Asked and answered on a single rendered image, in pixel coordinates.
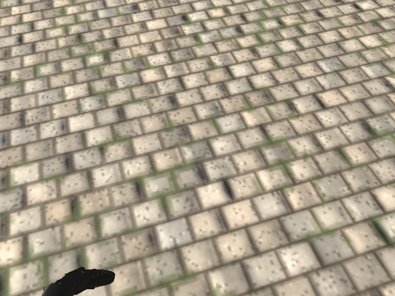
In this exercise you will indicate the left robot hand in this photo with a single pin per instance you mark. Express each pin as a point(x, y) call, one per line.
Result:
point(79, 280)

